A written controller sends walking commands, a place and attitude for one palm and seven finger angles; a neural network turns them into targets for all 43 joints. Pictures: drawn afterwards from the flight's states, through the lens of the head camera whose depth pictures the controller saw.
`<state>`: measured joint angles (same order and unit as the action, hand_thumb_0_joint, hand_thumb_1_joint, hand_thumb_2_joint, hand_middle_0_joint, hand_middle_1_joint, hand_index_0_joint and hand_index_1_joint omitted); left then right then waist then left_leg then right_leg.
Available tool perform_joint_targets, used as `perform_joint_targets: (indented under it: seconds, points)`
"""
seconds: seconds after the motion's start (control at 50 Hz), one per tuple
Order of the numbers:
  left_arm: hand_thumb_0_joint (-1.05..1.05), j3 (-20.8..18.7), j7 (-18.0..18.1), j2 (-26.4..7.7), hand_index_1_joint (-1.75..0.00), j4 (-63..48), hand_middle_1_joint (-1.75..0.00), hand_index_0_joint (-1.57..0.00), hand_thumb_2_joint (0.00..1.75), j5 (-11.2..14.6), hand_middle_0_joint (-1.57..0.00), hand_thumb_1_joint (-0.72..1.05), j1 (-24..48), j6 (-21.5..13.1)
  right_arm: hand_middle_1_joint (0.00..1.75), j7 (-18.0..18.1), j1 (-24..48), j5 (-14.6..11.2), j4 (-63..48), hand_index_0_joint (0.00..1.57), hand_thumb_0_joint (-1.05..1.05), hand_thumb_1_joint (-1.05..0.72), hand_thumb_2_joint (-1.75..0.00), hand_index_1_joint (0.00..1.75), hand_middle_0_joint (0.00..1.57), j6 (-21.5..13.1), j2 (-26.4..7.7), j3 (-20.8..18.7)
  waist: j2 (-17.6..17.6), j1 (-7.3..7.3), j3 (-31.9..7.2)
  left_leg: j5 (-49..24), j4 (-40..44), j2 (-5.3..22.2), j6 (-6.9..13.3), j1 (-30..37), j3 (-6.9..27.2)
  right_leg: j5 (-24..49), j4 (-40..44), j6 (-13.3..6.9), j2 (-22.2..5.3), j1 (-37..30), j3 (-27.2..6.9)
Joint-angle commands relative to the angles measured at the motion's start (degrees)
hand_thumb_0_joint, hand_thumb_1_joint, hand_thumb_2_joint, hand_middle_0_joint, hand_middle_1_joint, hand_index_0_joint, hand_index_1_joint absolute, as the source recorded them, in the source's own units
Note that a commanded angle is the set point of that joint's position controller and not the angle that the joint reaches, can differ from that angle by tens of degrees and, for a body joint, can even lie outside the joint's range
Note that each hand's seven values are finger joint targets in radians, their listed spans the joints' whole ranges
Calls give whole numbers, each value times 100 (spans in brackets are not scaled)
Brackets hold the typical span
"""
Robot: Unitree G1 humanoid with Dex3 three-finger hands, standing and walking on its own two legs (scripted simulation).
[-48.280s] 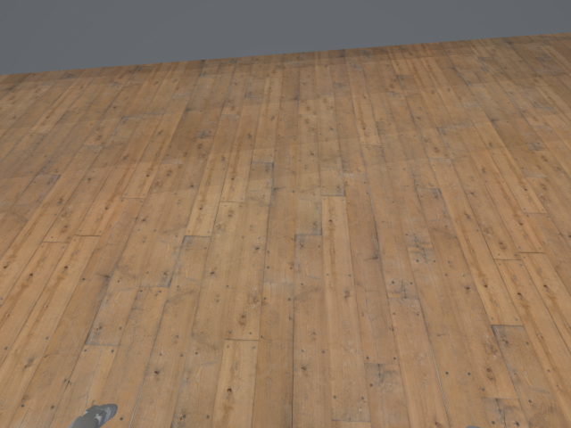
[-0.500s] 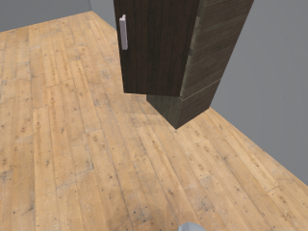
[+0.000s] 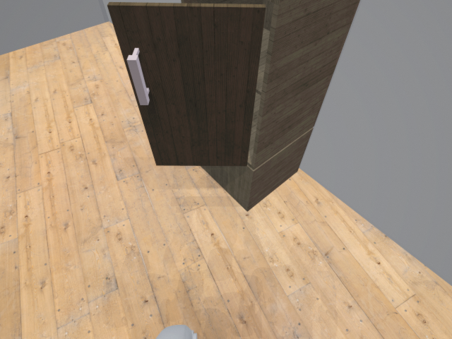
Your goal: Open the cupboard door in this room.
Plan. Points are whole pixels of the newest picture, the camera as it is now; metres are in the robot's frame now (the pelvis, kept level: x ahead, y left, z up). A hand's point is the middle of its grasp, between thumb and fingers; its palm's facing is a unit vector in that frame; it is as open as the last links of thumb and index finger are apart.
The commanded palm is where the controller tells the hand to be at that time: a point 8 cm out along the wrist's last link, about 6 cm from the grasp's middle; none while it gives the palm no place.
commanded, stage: take the last steps up to it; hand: left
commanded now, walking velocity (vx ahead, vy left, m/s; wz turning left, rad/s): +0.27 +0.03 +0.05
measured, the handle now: (140, 77) +0.73 +0.26 +0.03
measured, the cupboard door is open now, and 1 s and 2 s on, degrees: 49 49 49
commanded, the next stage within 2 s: come to a stop and stand still in 0.30 s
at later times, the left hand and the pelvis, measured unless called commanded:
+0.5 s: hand (116, 318) +0.18 +0.24 -0.18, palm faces +0.05 -0.99 -0.15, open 7.3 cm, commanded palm none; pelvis +0.16 +0.07 +0.01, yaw -1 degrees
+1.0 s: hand (136, 290) +0.23 +0.21 -0.16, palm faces +0.04 -0.97 -0.24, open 7.3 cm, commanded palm none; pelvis +0.16 +0.02 +0.00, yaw +0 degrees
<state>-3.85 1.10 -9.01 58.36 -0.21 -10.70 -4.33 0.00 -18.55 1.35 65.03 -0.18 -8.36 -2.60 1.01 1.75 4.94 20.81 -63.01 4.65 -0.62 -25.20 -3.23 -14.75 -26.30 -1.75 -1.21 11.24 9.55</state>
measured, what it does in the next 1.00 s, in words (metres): walks ahead: left foot, then right foot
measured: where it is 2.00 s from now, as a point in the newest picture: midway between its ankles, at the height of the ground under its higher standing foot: outside the picture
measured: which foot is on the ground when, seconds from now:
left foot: up 0.00-0.18, down 0.20-0.74, up 0.76-1.00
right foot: down 0.00-0.22, up 0.24-0.70, down 0.72-1.00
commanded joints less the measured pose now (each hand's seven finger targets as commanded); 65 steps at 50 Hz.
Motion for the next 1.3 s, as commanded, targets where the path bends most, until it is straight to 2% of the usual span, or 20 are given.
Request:
perform_joint_targets:
  seconds: [0.0, 0.1, 0.16, 0.2, 0.22, 0.3, 0.44, 0.5, 0.6, 0.68, 0.72, 0.74, 0.76, 0.94, 1.0, 1.06, 1.1, 1.12, 1.18, 1.28]
  points:
    - [0, 64, -16, -392, -30, 170, -30, -20, 90, -107, -20, 90, -806, -65, 30, -45, 11, 3, -392, 20, 0, -90, -90, 30, 20, -94, 27, -60, -815, -135, -244, -441, 982, 151, -125, -370, -47, 1941, 1396, -693, -1442, -300, -882]
    - [0, 16, -62, -719, -30, 357, -30, -20, 90, -130, -20, 90, -850, -33, 30, -113, 564, -3, -637, 20, 0, -90, -90, 30, 20, -207, -90, -38, -688, -203, -141, -611, 2534, -73, -61, 292, -281, 1226, 1162, -689, -1524, -197, -955]
    - [0, 13, -84, -687, -30, 349, -30, -20, 90, -79, -20, 90, -667, 63, 30, -54, -343, 25, -352, 20, 0, -90, -90, 30, 20, -312, -538, -107, -73, 283, -404, -1079, 3576, -235, 14, 2170, -269, 715, -113, -362, -1068, 608, -554]
    - [0, 107, -123, -316, -30, 70, -30, -20, 90, -32, -20, 90, -771, 99, 30, 74, -1264, 92, -263, 20, 0, -90, -90, 30, 20, -299, -1512, -322, 1970, 531, -887, -1156, 4673, 1866, 991, 3064, 2554, -1995, -3151, 73, 29, 2070, -84]
    - [0, 77, -88, -446, -30, -15, -30, -20, 90, -84, -20, 90, -535, 133, 30, 117, -1007, 76, -346, 20, 0, -90, -90, 30, 20, -224, -1485, -274, 1309, 454, -657, -707, 4930, 2040, 1223, 2500, 2648, -1962, -3914, -21, -170, 2182, -637]
    - [0, 75, -150, -242, -30, 319, -30, -20, 90, -142, -20, 90, -820, 243, 30, 189, 19, 5, -643, 20, 0, -90, -90, 30, 20, -370, -721, -30, 366, -169, -76, -1559, 5178, 1247, 723, 1305, 1119, -335, -4147, 144, -557, 1974, -963]
    - [0, 148, -20, -39, -30, 328, -30, -20, 90, -80, -20, 90, -860, 413, 30, 274, -37, -1, -531, 20, 0, -90, -90, 30, 20, -394, -603, 35, -10, -294, -709, -5353, 4561, 1125, 751, 1874, 186, 102, -2713, 340, -401, 1371, -862]
    - [0, 140, 29, -181, -30, 203, -30, -20, 90, -88, -20, 90, -588, 520, 30, 324, -20, -4, -448, 20, 0, -90, -90, 30, 20, -238, -657, 35, 529, -206, -522, -5724, 4315, 1152, 734, 1827, 194, -115, -2047, 309, -273, 1085, -680]
    - [0, 77, 53, -418, -30, -110, -30, -20, 90, -98, -20, 90, -174, 639, 30, 358, -204, 1, -341, 20, 0, -90, -90, 30, 20, -13, -789, -97, 723, -69, -183, -5137, 4090, 1333, 916, 1706, 622, -625, -1371, 189, -185, 877, -638]
    - [0, -4, 86, -546, -30, -147, -30, -20, 90, -90, -20, 90, -545, 581, 30, 326, -46, -34, -431, 20, 0, -90, -90, 30, 20, 84, -831, -191, 375, -312, -530, -3898, 3448, 961, 570, 1488, 472, 1224, -190, 112, -318, 53, -763]
    - [0, -53, 137, -1013, -30, -128, -30, -20, 90, -123, -20, 90, -621, 465, 30, 247, -198, -100, -523, 20, 0, -90, -90, 30, 20, 141, -457, -182, -995, -224, -859, -868, 2395, -112, -8, 632, -292, 4538, -104, -568, -1747, -677, -2012]
    - [0, -18, 134, -1086, -30, -109, -30, -20, 90, -89, -20, 90, -664, 426, 30, 214, -90, -123, -560, 20, 0, -90, -90, 30, 20, 207, -337, -156, -1160, -316, -937, 1231, 1404, -458, -104, 500, -187, 5177, 243, -1061, -2271, -620, -2133]
    - [0, -24, 179, -1012, -30, -117, -30, -20, 90, -90, -20, 90, -540, 409, 30, 224, 119, -119, -586, 20, 0, -90, -90, 30, 20, 286, -312, -154, -1290, -336, -929, 1524, 734, -396, -90, 333, 236, 5173, 287, -1226, -2186, -592, -2147]
    - [0, -108, 180, -1054, -30, -232, -30, -20, 90, -129, -20, 90, -327, 385, 30, 93, 569, -99, -669, 20, 0, -90, -90, 30, 20, 285, -371, -104, -992, -396, -800, 628, 1503, -392, -291, 236, 234, 3704, 413, -849, -1618, -772, -1582]
    - [0, -119, 141, -1112, -30, -203, -30, -20, 90, -163, -20, 90, -233, 393, 30, 79, 501, -101, -686, 20, 0, -90, -90, 30, 20, 235, -361, -96, -1238, -340, -707, 387, 2438, -442, -264, 738, 90, 2674, 481, -783, -1544, -399, -1632]
    - [0, -79, 103, -1016, -30, -186, -30, -20, 90, -88, -20, 90, -40, 425, 30, 89, 85, -82, -521, 20, 0, -90, -90, 30, 20, 141, -457, -74, -906, -84, -672, -883, 3977, -441, -166, 1966, 24, 1378, 209, -332, -1189, 418, -1438]
    - [0, 30, 58, -543, -30, -240, -30, -20, 90, -41, -20, 90, -210, 495, 30, 118, 159, -27, -622, 20, 0, -90, -90, 30, 20, 46, -960, -150, 797, -179, -683, -1419, 4507, 831, 294, 1876, 1400, -311, -454, 148, -403, 817, -870]
    - [0, 61, 59, -463, -30, -217, -30, -20, 90, -37, -20, 90, -192, 535, 30, 148, 478, 15, -755, 20, 0, -90, -90, 30, 20, 94, -1172, -135, 1053, -240, -444, -1073, 4856, 1213, 649, 1035, 1590, -808, -645, 252, -298, 412, -655]
    - [0, 105, 1, -483, -30, -5, -30, -20, 90, -130, -20, 90, -304, 621, 30, 185, 983, 22, -859, 20, 0, -90, -90, 30, 20, 83, -958, -30, 924, -377, 224, 24, 5105, 659, 507, 305, 1127, -299, -633, 186, -270, 66, -711]
    - [0, 185, -15, -627, -30, 239, -30, -20, 90, -92, -20, 90, -566, 502, 30, 181, 660, -67, -719, 20, 0, -90, -90, 30, 20, 41, -837, 26, 300, -313, -59, 77, 4794, 202, 222, 908, 708, 256, 350, 152, -400, -61, -1039]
